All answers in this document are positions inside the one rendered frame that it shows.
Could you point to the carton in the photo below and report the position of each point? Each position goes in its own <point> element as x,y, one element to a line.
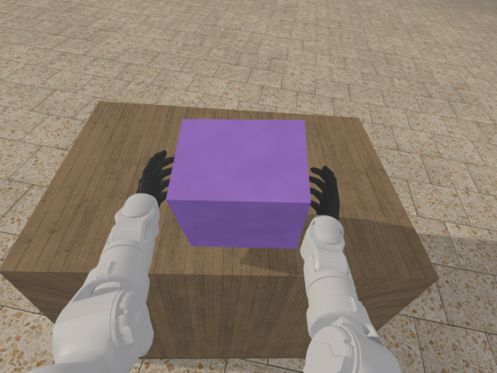
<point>241,183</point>

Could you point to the pedestal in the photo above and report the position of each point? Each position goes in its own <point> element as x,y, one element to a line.
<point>216,302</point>

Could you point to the right robot forearm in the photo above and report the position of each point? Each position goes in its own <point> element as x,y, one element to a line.
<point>328,281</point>

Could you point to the robot left hand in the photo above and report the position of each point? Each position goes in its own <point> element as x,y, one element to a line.
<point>152,182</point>

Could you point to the left robot forearm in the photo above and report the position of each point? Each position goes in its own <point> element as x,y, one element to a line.
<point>127,254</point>

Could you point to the robot right hand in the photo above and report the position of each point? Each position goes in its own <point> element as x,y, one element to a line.
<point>329,199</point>

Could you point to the right robot upper arm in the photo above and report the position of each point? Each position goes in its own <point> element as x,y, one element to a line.
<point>339,349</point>

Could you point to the left robot upper arm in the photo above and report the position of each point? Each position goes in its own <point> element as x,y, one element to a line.
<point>102,334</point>

